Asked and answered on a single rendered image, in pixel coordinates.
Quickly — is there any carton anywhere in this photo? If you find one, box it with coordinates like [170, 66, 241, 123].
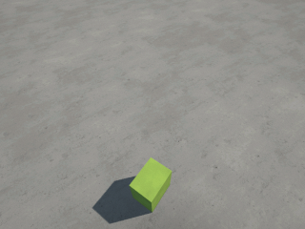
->
[129, 158, 172, 212]

